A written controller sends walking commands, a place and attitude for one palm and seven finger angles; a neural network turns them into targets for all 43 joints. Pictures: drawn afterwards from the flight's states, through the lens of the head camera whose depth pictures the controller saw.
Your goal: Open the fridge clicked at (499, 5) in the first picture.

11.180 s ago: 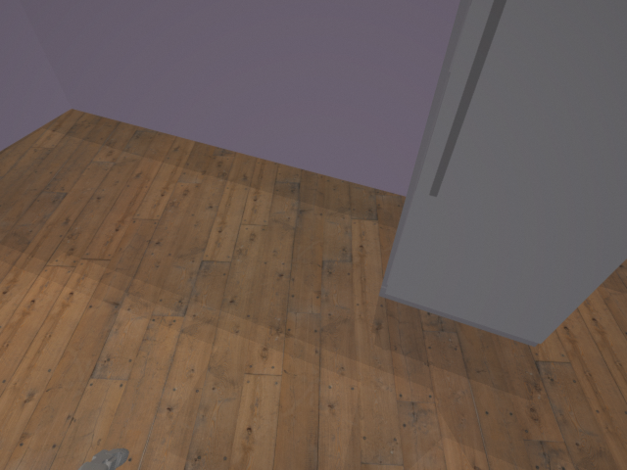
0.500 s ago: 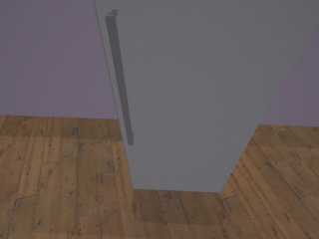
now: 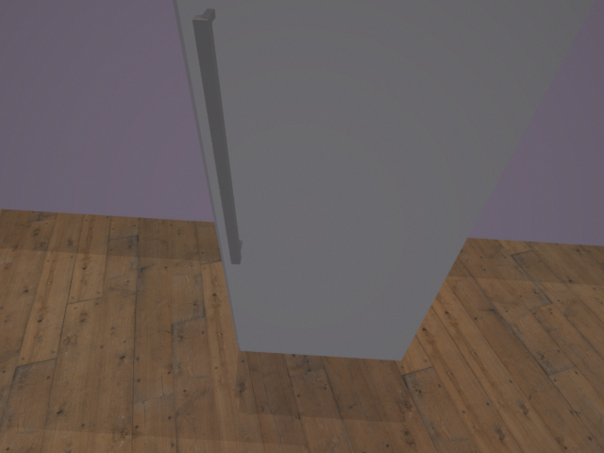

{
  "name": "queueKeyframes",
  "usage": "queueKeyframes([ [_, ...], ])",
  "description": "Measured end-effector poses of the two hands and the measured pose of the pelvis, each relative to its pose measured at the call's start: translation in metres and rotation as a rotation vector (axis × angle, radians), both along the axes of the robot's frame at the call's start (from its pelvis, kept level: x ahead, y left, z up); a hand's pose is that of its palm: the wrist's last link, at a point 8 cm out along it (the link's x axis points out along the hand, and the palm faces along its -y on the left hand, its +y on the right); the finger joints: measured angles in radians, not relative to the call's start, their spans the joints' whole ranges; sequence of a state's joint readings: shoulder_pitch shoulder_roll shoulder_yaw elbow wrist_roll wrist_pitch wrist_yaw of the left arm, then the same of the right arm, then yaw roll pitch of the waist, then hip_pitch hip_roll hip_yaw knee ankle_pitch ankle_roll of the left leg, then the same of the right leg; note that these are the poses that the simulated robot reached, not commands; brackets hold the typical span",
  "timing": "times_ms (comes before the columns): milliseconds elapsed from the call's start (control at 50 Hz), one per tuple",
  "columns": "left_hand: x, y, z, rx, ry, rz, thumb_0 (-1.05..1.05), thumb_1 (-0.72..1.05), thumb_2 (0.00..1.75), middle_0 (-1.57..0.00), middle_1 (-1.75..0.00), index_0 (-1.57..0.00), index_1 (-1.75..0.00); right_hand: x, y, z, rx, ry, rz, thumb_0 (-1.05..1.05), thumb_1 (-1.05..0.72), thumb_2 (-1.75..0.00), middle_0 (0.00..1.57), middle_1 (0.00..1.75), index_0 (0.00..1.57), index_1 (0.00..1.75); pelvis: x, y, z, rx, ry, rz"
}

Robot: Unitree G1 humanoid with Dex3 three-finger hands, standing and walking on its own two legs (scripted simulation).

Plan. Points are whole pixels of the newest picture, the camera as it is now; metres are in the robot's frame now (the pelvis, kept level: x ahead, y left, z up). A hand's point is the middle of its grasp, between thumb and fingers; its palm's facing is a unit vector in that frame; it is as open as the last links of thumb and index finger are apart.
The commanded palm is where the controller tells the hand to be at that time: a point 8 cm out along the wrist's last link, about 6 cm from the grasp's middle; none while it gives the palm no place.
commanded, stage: come to a stop and stand still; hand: left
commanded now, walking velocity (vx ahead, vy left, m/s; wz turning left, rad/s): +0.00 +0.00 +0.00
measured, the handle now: (226, 165) +0.54 +0.17 +0.09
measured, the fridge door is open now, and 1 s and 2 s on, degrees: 0 0 0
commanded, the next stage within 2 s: look again from close up in 1.00 s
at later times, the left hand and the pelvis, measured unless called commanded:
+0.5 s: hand out of the picture -0.01 +0.14 -0.18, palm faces +0.05 -0.99 -0.12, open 7.4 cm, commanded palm none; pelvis +0.03 +0.00 +0.00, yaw -1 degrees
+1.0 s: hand out of the picture +0.06 +0.17 -0.17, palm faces +0.02 -0.98 -0.17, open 7.4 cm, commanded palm none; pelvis +0.07 +0.00 +0.01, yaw -1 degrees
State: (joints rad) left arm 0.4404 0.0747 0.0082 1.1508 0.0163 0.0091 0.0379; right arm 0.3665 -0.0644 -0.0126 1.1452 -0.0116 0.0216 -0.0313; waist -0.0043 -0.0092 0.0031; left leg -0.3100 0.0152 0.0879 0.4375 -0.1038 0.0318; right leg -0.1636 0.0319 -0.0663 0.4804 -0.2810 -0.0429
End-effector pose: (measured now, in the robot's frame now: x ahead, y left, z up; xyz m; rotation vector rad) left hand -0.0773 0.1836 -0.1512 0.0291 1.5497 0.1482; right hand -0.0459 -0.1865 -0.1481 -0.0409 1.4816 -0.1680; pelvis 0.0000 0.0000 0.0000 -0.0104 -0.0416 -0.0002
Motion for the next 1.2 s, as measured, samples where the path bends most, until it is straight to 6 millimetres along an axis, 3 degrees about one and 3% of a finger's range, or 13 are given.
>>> queueKeyframes([
  [240,0.019,-0.006,-0.002,-0.014,-0.026,-0.002,0.0,0.91,0.9,-0.2,-0.3,-0.2,-0.29,0.022,-0.004,0.002,-0.016,-0.024,0.015,0.0,-0.91,-0.9,0.2,0.3,0.2,0.3,0.009,-0.002,0.0,-0.001,0.021,-0.003],
  [540,0.069,0.009,0.004,0.019,-0.065,-0.037,0.0,0.91,0.9,-0.2,-0.3,-0.2,-0.29,0.049,-0.012,0.006,-0.032,-0.014,0.022,0.01,-0.92,-0.9,0.2,0.3,0.2,0.3,0.035,-0.001,0.003,0.007,0.032,-0.012],
  [860,0.122,0.028,0.005,0.058,-0.128,-0.074,0.0,0.91,0.9,-0.2,-0.3,-0.2,-0.29,0.1,-0.034,0.011,-0.087,-0.081,0.047,0.01,-0.92,-0.9,0.2,0.3,0.2,0.3,0.059,0.0,0.005,0.013,0.025,-0.019],
  [1100,0.136,0.036,0.007,0.073,-0.136,-0.082,0.0,0.91,0.9,-0.2,-0.3,-0.2,-0.29,0.132,-0.039,0.013,-0.097,-0.131,0.073,0.0,-0.91,-0.9,0.2,0.3,0.2,0.3,0.068,0.001,0.006,0.016,0.022,-0.021],
  [1200,0.136,0.041,0.01,0.099,-0.158,-0.125,0.0,0.91,0.9,-0.2,-0.3,-0.2,-0.3,0.142,-0.037,0.011,-0.102,-0.207,0.066,0.0,-0.91,-0.9,0.2,0.3,0.2,0.3,0.063,0.009,0.002,-0.006,0.027,-0.038],
])
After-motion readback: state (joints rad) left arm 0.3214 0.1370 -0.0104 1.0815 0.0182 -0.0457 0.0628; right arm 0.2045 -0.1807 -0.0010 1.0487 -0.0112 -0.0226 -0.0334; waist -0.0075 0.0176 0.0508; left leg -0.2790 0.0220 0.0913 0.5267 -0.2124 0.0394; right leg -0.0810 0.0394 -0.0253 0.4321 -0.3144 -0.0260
